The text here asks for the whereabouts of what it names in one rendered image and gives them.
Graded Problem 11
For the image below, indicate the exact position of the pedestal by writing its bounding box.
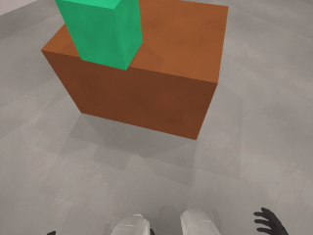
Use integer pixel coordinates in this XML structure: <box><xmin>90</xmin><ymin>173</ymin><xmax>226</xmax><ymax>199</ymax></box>
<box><xmin>41</xmin><ymin>0</ymin><xmax>229</xmax><ymax>140</ymax></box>

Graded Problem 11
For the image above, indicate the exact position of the robot thigh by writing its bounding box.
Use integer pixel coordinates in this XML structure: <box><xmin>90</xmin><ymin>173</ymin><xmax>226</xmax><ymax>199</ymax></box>
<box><xmin>180</xmin><ymin>209</ymin><xmax>220</xmax><ymax>235</ymax></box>
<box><xmin>111</xmin><ymin>215</ymin><xmax>150</xmax><ymax>235</ymax></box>

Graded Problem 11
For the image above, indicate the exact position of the right robot hand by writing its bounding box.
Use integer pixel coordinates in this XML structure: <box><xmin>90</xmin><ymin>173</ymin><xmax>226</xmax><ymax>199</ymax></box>
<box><xmin>253</xmin><ymin>208</ymin><xmax>289</xmax><ymax>235</ymax></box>

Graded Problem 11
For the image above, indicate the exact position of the robot right thigh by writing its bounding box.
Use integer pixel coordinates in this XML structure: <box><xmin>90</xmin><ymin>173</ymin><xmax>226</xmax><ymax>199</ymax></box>
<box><xmin>180</xmin><ymin>209</ymin><xmax>220</xmax><ymax>235</ymax></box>

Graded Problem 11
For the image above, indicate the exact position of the carton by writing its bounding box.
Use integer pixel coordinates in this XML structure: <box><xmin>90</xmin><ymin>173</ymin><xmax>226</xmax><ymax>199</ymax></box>
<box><xmin>55</xmin><ymin>0</ymin><xmax>143</xmax><ymax>71</ymax></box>

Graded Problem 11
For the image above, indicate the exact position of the robot left thigh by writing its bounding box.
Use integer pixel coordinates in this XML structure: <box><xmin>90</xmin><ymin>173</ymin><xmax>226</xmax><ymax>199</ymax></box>
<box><xmin>111</xmin><ymin>215</ymin><xmax>150</xmax><ymax>235</ymax></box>

